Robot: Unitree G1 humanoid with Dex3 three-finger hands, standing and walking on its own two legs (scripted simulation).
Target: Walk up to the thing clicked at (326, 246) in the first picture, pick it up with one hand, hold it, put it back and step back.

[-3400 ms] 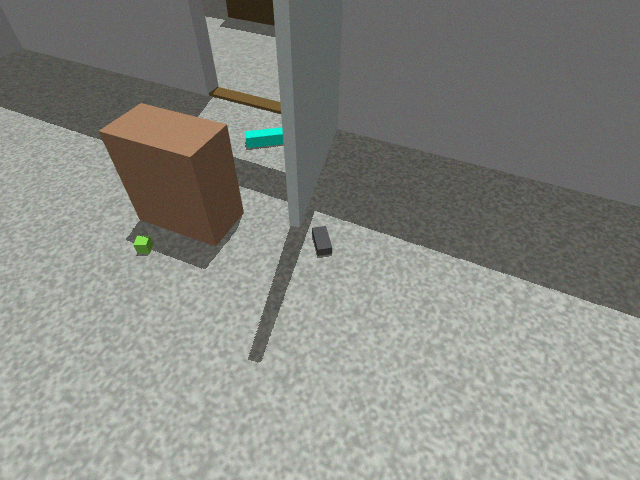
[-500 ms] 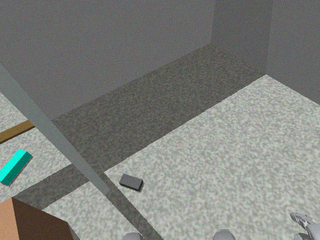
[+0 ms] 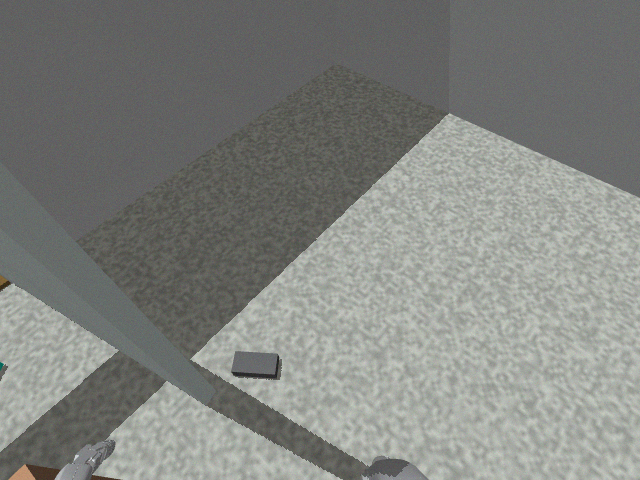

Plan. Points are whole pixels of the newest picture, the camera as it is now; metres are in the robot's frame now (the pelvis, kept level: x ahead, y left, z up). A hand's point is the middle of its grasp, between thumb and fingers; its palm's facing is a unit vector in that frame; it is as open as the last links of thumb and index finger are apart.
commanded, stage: walk up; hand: left
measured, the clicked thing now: (255, 364) +0.50 +0.20 -0.72
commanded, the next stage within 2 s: none
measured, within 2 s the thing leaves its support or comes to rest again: neither
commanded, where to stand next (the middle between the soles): +0.06 -0.04 m, yaw -10 degrees
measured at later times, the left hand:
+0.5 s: hand out of the picture +0.10 +0.31 -0.14, palm faces -0.18 -0.91 -0.38, open 7.4 cm
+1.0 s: hand out of the picture +0.11 +0.21 -0.13, palm faces -0.18 -0.90 -0.39, open 7.4 cm
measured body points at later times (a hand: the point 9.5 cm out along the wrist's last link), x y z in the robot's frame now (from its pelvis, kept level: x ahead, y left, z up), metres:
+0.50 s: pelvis -0.03 +0.03 +0.01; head +0.00 +0.06 +0.46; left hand +0.11 +0.36 -0.11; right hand -0.06 -0.32 -0.07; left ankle +0.04 +0.20 -0.70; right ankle -0.03 -0.14 -0.64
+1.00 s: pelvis -0.02 -0.03 +0.01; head +0.01 -0.05 +0.46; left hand +0.12 +0.26 -0.10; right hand -0.01 -0.34 -0.12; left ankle +0.04 +0.08 -0.70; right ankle -0.05 -0.16 -0.70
